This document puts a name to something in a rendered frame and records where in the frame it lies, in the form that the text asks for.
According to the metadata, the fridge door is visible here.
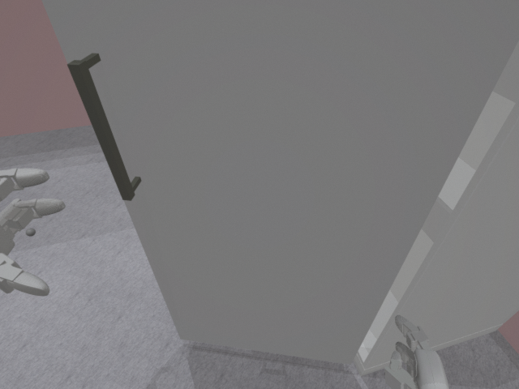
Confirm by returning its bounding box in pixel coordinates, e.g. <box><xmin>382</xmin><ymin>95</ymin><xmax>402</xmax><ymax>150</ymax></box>
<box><xmin>41</xmin><ymin>0</ymin><xmax>519</xmax><ymax>365</ymax></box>

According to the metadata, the robot right hand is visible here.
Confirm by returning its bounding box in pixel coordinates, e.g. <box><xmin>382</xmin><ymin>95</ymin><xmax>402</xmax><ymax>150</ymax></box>
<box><xmin>385</xmin><ymin>315</ymin><xmax>449</xmax><ymax>389</ymax></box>

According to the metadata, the robot left hand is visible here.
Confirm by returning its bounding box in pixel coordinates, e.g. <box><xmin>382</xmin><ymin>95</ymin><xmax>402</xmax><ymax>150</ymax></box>
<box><xmin>0</xmin><ymin>169</ymin><xmax>66</xmax><ymax>296</ymax></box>

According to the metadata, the handle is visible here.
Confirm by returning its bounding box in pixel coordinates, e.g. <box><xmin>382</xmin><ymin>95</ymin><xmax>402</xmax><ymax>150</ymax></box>
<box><xmin>67</xmin><ymin>53</ymin><xmax>141</xmax><ymax>201</ymax></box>

